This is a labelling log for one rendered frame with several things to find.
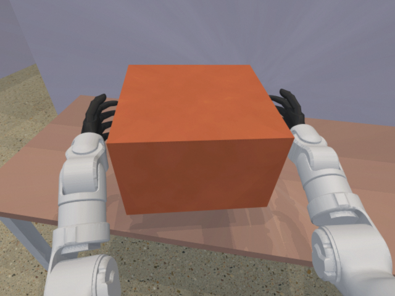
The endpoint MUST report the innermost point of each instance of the left robot upper arm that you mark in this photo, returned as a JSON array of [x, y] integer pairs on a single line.
[[95, 275]]

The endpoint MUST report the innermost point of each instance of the right robot upper arm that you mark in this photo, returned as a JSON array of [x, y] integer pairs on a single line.
[[354, 258]]

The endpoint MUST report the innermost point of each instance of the left robot hand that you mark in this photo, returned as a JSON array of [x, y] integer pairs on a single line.
[[94, 118]]

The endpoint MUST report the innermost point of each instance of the robot right forearm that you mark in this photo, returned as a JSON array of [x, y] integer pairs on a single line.
[[331, 201]]

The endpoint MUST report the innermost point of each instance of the table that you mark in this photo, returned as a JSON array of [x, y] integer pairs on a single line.
[[282, 231]]

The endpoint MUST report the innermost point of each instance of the carton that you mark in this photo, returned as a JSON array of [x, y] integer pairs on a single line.
[[196, 137]]

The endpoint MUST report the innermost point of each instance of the right robot hand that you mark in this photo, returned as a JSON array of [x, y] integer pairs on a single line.
[[291, 110]]

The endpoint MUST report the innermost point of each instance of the robot left forearm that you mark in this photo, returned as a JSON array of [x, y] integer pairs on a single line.
[[82, 200]]

